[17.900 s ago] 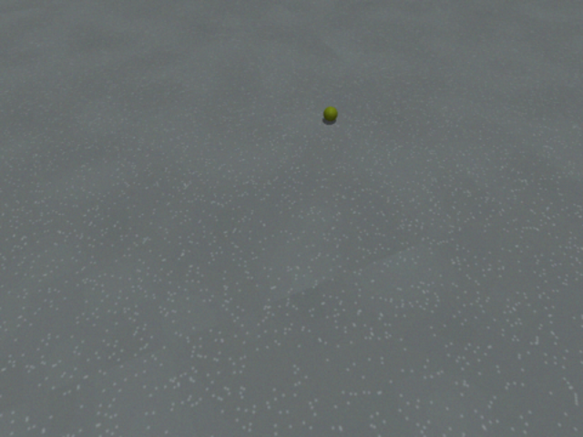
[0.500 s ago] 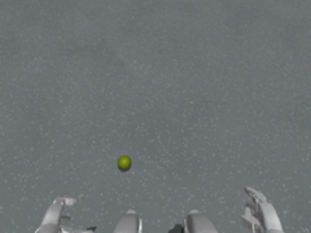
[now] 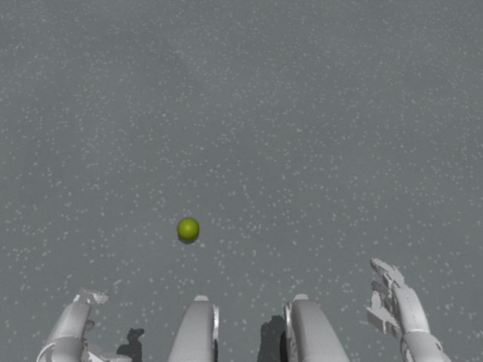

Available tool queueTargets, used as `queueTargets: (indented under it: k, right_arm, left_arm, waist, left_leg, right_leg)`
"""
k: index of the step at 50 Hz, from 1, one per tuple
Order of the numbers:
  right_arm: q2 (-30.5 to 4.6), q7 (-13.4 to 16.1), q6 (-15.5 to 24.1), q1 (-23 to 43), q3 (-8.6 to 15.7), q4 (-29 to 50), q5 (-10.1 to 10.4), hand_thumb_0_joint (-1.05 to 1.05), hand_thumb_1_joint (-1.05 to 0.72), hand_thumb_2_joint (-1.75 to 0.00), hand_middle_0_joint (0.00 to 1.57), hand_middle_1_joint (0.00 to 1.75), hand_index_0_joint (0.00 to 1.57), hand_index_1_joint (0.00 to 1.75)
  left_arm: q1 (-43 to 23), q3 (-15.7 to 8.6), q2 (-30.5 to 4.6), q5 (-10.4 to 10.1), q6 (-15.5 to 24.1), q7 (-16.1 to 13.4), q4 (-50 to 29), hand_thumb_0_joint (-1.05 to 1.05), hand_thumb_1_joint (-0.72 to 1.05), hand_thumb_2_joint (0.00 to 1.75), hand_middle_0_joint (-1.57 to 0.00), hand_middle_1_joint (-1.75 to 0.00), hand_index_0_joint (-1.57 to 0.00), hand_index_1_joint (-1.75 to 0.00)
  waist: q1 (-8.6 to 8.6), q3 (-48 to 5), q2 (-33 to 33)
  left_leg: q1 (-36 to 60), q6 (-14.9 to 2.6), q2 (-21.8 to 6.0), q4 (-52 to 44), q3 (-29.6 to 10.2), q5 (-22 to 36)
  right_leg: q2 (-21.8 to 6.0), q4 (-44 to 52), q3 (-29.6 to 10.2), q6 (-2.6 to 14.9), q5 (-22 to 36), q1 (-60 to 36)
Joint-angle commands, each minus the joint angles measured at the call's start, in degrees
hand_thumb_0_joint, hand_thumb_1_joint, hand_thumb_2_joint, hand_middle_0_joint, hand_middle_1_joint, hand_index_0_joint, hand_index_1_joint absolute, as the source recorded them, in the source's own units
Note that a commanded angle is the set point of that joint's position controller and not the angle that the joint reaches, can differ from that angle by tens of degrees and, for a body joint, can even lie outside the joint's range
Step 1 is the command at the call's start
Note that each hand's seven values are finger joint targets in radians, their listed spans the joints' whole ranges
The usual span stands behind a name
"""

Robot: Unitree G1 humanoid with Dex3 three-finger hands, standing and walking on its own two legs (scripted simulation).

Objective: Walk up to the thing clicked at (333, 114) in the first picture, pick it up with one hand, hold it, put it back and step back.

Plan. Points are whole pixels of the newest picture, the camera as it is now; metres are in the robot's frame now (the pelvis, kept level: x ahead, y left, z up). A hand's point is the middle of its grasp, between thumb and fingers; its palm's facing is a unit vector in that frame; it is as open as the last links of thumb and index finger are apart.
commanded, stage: rise first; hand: left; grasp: from above
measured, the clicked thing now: (188, 228) +0.50 +0.20 -0.61
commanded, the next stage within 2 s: none
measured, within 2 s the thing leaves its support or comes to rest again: neither
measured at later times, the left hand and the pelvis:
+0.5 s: hand (139, 264) +0.32 +0.28 -0.33, palm faces -0.48 -0.30 -0.83, open 13.8 cm; pelvis -0.07 -0.01 -0.20, yaw -2 degrees
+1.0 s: hand (152, 241) +0.40 +0.28 -0.42, palm faces -0.46 -0.01 -0.89, open 13.6 cm; pelvis -0.08 +0.01 -0.27, yaw -5 degrees
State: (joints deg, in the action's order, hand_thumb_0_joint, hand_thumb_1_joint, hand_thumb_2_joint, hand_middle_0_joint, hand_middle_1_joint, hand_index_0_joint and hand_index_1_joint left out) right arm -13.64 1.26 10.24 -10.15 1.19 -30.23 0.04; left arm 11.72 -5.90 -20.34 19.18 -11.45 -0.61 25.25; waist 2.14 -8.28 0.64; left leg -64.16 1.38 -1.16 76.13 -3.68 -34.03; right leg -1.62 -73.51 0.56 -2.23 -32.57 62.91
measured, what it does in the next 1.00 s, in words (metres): lowers itself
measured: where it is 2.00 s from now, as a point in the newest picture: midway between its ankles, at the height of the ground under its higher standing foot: outside the picture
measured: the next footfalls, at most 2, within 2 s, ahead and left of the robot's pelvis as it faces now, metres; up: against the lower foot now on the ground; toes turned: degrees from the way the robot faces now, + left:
none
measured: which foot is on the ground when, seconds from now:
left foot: down 0.00-1.00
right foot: down 0.00-1.00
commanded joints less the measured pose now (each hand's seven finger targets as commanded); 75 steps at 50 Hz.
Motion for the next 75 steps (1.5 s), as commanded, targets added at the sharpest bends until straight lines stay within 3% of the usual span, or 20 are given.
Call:
queueTargets:
  k: [1,2,4,6,11,15,17,21,23,27,31,33,37,38,46,48,52,56,69,75]
  right_arm:
    - [-9.67,-0.27,3.84,0.50,4.26,4.50,-0.28,0.00,-0.90,-0.90,0.20,0.30,0.20,0.30]
    - [-9.90,-0.47,4.19,0.37,4.46,4.15,-0.15,0.00,-0.90,-0.90,0.20,0.30,0.20,0.30]
    - [-10.79,-0.69,4.49,1.13,4.86,3.30,-0.03,0.00,-0.90,-0.90,0.20,0.30,0.20,0.30]
    - [-11.36,-0.83,4.41,1.03,5.23,2.29,0.11,0.00,-0.91,-0.90,0.20,0.30,0.20,0.30]
    - [-12.54,-1.34,2.89,-0.04,5.46,-0.98,0.54,0.00,-0.92,-0.91,0.20,0.30,0.20,0.30]
    - [-12.60,-1.90,1.63,-1.87,5.92,-3.27,0.16,0.00,-0.92,-0.91,0.20,0.30,0.20,0.30]
    - [-12.78,-2.15,1.21,-2.81,5.90,-4.15,-0.19,0.00,-0.91,-0.90,0.20,0.30,0.20,0.30]
    - [-13.21,-2.75,0.01,-5.07,6.02,-5.99,-0.98,0.00,-0.89,-0.90,0.20,0.30,0.20,0.30]
    - [-12.87,-3.10,-0.53,-5.51,5.96,-6.24,-1.42,0.00,-0.87,-0.90,0.20,0.30,0.20,0.30]
    - [-13.59,-3.58,-2.06,-6.13,5.55,-7.00,-1.98,0.00,-0.87,-0.90,0.20,0.30,0.20,0.30]
    - [-13.81,-3.92,-3.76,-7.67,4.97,-8.32,-2.50,0.00,-0.89,-0.90,0.20,0.30,0.20,0.30]
    - [-14.34,-4.22,-4.91,-7.73,4.77,-8.57,-2.76,0.00,-0.89,-0.90,0.20,0.30,0.20,0.30]
    - [-14.51,-4.99,-6.71,-8.71,4.21,-9.50,-3.50,0.00,-0.90,-0.90,0.20,0.30,0.20,0.30]
    - [-14.63,-5.15,-6.95,-8.56,4.21,-9.69,-3.66,0.00,-0.90,-0.90,0.20,0.30,0.20,0.30]
    - [-15.62,-6.22,-8.03,-10.38,3.36,-11.03,-5.31,0.00,-0.91,-0.90,0.20,0.30,0.20,0.30]
    - [-15.64,-6.41,-8.36,-10.66,2.97,-11.13,-5.60,0.00,-0.91,-0.90,0.20,0.30,0.20,0.30]
    - [-16.01,-6.85,-8.92,-11.95,2.51,-11.10,-6.42,0.00,-0.91,-0.90,0.20,0.30,0.20,0.30]
    - [-16.05,-7.25,-9.22,-11.92,1.77,-10.85,-6.97,0.00,-0.91,-0.91,0.20,0.30,0.20,0.30]
    - [-16.92,-8.13,-9.21,-13.65,-0.09,-10.58,-7.75,0.00,-0.91,-0.91,0.20,0.30,0.20,0.30]
    - [-17.21,-8.41,-9.32,-14.14,-0.79,-10.41,-8.00,0.00,-0.91,-0.91,0.20,0.30,0.20,0.30]
  left_arm:
    - [-11.20,-3.48,-11.23,6.10,7.54,-1.88,-1.98,0.00,-0.53,0.94,-0.07,-1.10,-0.08,-1.09]
    - [-12.00,-2.37,-10.23,7.58,9.03,-2.06,-0.88,0.00,-0.54,0.94,-0.08,-1.10,-0.09,-1.09]
    - [-16.54,-3.95,-14.05,10.00,11.81,-2.69,-0.82,0.00,-0.54,0.96,-0.08,-1.09,-0.08,-1.09]
    - [-20.21,-3.54,-15.30,12.31,13.66,-3.65,-0.57,0.00,-0.55,0.97,-0.09,-1.09,-0.09,-1.09]
    - [-27.55,-6.88,-21.59,19.60,15.41,-6.89,9.30,0.00,-0.57,0.98,-0.07,-1.12,-0.08,-1.11]
    - [-39.47,-5.64,-23.08,23.90,16.39,-8.18,13.24,0.00,-0.57,1.00,-0.08,-1.12,-0.09,-1.11]
    - [-45.21,-5.49,-25.63,25.58,17.28,-8.17,16.07,0.00,-0.56,1.00,-0.09,-1.09,-0.09,-1.09]
    - [-54.14,-5.29,-29.94,29.47,20.07,-7.57,22.27,0.00,-0.51,0.98,-0.12,-1.04,-0.12,-1.05]
    - [-58.27,-3.72,-29.34,31.07,21.49,-7.26,24.50,0.00,-0.51,1.01,-0.10,-1.03,-0.10,-1.04]
    - [-63.08,-4.99,-33.90,35.69,24.09,-8.42,27.84,0.00,-0.48,0.99,-0.11,-1.03,-0.11,-1.03]
    - [-69.52,-4.13,-34.43,40.58,25.52,-11.15,30.72,0.00,-0.49,0.99,-0.10,-1.02,-0.11,-1.02]
    - [-70.67,-5.37,-36.73,42.76,25.52,-13.32,32.68,0.00,-0.49,0.99,-0.10,-1.01,-0.11,-1.00]
    - [-74.20,-2.80,-34.49,46.63,24.92,-16.26,37.69,0.00,-0.48,0.97,-0.15,-0.92,-0.14,-0.93]
    - [-76.01,-2.84,-35.46,47.39,24.79,-16.86,37.99,0.00,-0.46,0.96,-0.15,-0.91,-0.14,-0.92]
    - [-83.28,-0.48,-35.58,51.57,24.69,-18.17,42.45,0.00,-0.43,0.93,-0.18,-0.87,-0.17,-0.88]
    - [-83.40,-0.90,-37.21,52.69,24.94,-18.39,43.66,0.00,-0.42,0.92,-0.19,-0.87,-0.18,-0.87]
    - [-86.16,-1.23,-38.35,54.30,25.53,-18.76,43.53,0.00,-0.43,0.91,-0.18,-0.88,-0.18,-0.88]
    - [-86.86,-1.33,-38.69,54.76,25.67,-19.47,45.83,0.00,-0.43,0.91,-0.17,-0.90,-0.17,-0.90]
    - [-89.93,-1.69,-40.58,55.04,24.27,-21.24,49.61,0.00,-0.48,0.95,-0.14,-0.93,-0.14,-0.94]
    - [-89.41,-2.02,-41.69,54.85,24.22,-21.15,50.06,0.00,-0.50,0.97,-0.13,-0.95,-0.12,-0.96]
  waist:
    - [1.46,-15.64,4.15]
    - [1.80,-17.50,4.54]
    - [0.78,-20.98,6.47]
    - [1.13,-24.86,7.25]
    - [-0.26,-29.97,6.01]
    - [0.79,-34.23,4.01]
    - [1.35,-36.77,2.53]
    - [2.25,-38.46,-0.56]
    - [3.24,-37.01,-0.22]
    - [2.73,-37.35,3.67]
    - [4.57,-36.50,7.87]
    - [4.53,-35.92,8.98]
    - [6.83,-33.49,11.36]
    - [7.11,-33.18,11.80]
    - [10.37,-33.45,15.56]
    - [10.10,-34.28,15.64]
    - [11.36,-35.77,16.33]
    - [12.04,-34.18,16.88]
    - [14.39,-32.64,19.18]
    - [14.42,-33.95,19.01]
  left_leg:
    - [2.36,-1.48,0.85,-2.16,1.94,10.52]
    - [1.87,-1.30,0.92,-1.02,1.70,10.23]
    - [-0.49,-1.01,0.76,1.83,1.07,9.38]
    - [-2.11,-0.93,0.85,4.74,0.98,9.53]
    - [-9.72,-1.23,1.46,12.92,1.76,13.49]
    - [-17.19,-2.12,1.98,19.71,3.57,10.59]
    - [-20.51,-2.51,2.07,22.64,4.05,8.90]
    - [-26.71,-3.31,2.03,27.88,4.46,6.34]
    - [-30.07,-3.44,2.19,29.31,4.66,2.88]
    - [-30.22,-3.00,2.17,30.78,4.19,0.93]
    - [-30.23,-2.59,2.25,32.09,3.41,-0.05]
    - [-29.36,-2.43,2.18,32.11,2.41,-0.42]
    - [-28.97,-2.20,2.29,32.98,1.51,-0.11]
    - [-29.90,-2.36,2.34,33.60,1.53,-0.39]
    - [-29.12,-1.94,2.21,36.56,0.32,2.73]
    - [-29.46,-2.15,2.54,37.78,1.03,3.78]
    - [-29.05,-2.15,2.49,39.20,0.78,5.75]
    - [-31.11,-2.32,2.48,39.61,0.74,3.89]
    - [-32.14,-2.13,1.98,41.96,-0.09,6.24]
    - [-33.32,-2.43,2.15,43.74,0.63,7.86]
  right_leg:
    - [1.64,-0.55,0.89,3.18,9.02,2.53]
    - [1.68,-2.48,0.86,3.28,8.73,4.36]
    - [1.51,-6.64,0.73,3.41,7.96,8.54]
    - [1.50,-9.68,0.78,3.52,8.41,11.39]
    - [1.55,-16.87,0.98,3.80,11.23,17.15]
    - [1.51,-19.39,0.72,3.33,10.35,18.27]
    - [1.53,-20.75,0.58,2.99,9.22,17.79]
    - [1.62,-22.95,0.51,2.51,6.97,18.88]
    - [1.87,-23.64,0.59,2.53,3.00,21.24]
    - [2.27,-27.26,2.20,3.19,-0.17,26.39]
    - [2.56,-30.72,3.95,3.70,-0.86,32.57]
    - [2.51,-32.46,4.89,3.92,-1.25,35.68]
    - [2.33,-35.08,5.97,4.21,-0.17,40.58]
    - [2.38,-35.48,6.00,4.20,-0.22,41.46]
    - [1.62,-39.43,6.48,4.06,2.93,45.72]
    - [1.78,-39.53,6.29,4.11,3.63,45.01]
    - [1.71,-40.40,6.47,3.91,5.24,45.08]
    - [1.88,-40.93,6.86,3.88,4.12,46.08]
    - [2.16,-43.19,7.72,3.83,6.70,47.65]
    - [2.52,-43.60,7.68,3.69,8.68,45.12]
